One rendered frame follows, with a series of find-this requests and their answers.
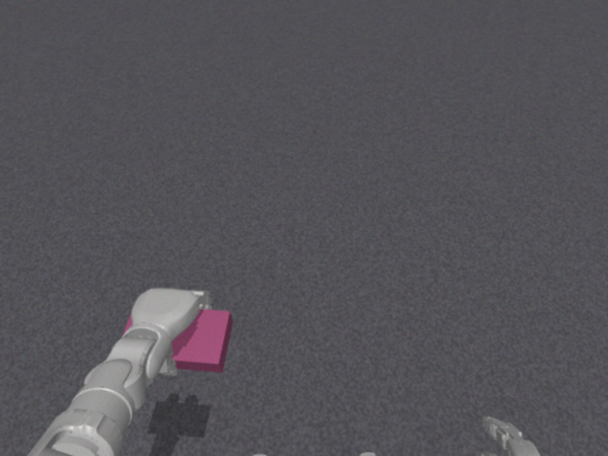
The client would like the left robot hand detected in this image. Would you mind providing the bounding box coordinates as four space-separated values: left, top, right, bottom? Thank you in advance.
131 288 212 376

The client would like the left robot arm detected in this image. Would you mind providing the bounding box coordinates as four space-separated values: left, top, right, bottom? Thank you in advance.
28 323 172 456

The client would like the small box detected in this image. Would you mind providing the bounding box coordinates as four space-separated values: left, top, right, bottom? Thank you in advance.
122 309 233 372

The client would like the right robot hand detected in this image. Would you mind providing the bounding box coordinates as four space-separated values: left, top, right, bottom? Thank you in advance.
481 416 541 456

